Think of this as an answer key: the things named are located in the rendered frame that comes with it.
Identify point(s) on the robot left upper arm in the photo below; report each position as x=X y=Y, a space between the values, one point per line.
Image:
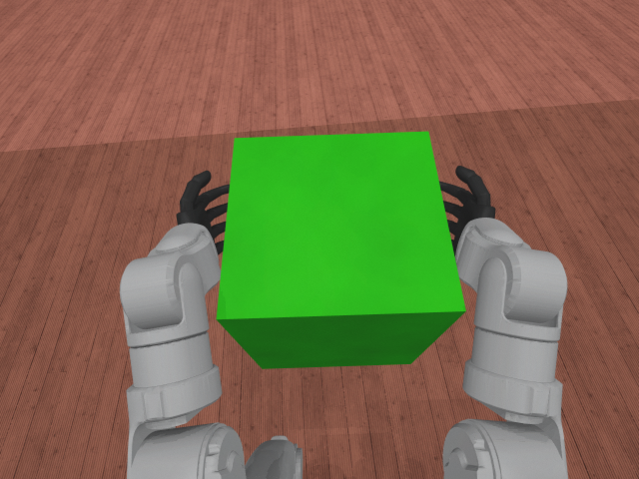
x=207 y=451

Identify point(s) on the robot right upper arm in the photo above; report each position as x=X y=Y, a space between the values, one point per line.
x=488 y=449

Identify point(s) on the robot right hand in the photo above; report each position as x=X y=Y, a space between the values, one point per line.
x=476 y=204

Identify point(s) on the carton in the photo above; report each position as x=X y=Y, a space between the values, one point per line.
x=337 y=251

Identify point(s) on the robot left hand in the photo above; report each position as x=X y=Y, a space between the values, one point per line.
x=192 y=206

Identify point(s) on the left robot forearm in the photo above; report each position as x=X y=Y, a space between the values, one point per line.
x=166 y=320

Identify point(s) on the right robot forearm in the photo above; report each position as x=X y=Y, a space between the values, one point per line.
x=518 y=316

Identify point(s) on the left robot thigh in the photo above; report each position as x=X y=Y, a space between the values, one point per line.
x=275 y=459

